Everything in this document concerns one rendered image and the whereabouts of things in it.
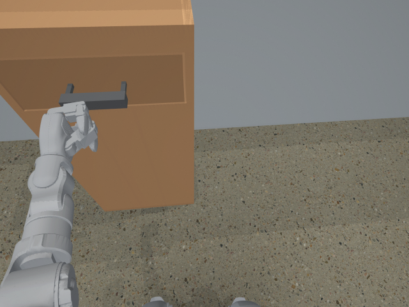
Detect left robot upper arm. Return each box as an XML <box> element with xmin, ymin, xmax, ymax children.
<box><xmin>0</xmin><ymin>262</ymin><xmax>79</xmax><ymax>307</ymax></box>

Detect handle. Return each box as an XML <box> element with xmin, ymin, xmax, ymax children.
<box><xmin>58</xmin><ymin>81</ymin><xmax>128</xmax><ymax>110</ymax></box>

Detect right robot shin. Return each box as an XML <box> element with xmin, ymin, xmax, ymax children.
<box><xmin>232</xmin><ymin>297</ymin><xmax>246</xmax><ymax>304</ymax></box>

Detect drawer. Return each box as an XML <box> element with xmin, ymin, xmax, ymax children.
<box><xmin>0</xmin><ymin>52</ymin><xmax>185</xmax><ymax>110</ymax></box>

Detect left robot hand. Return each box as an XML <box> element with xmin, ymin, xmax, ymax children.
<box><xmin>39</xmin><ymin>101</ymin><xmax>98</xmax><ymax>162</ymax></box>

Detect left robot forearm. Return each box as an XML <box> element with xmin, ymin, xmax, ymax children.
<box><xmin>0</xmin><ymin>154</ymin><xmax>75</xmax><ymax>292</ymax></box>

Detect left robot shin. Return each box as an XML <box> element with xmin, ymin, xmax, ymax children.
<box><xmin>150</xmin><ymin>296</ymin><xmax>164</xmax><ymax>302</ymax></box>

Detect cabinet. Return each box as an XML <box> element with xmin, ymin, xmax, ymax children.
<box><xmin>0</xmin><ymin>0</ymin><xmax>194</xmax><ymax>212</ymax></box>

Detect robot shin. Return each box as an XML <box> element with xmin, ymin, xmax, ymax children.
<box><xmin>232</xmin><ymin>297</ymin><xmax>246</xmax><ymax>304</ymax></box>
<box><xmin>150</xmin><ymin>296</ymin><xmax>164</xmax><ymax>302</ymax></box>

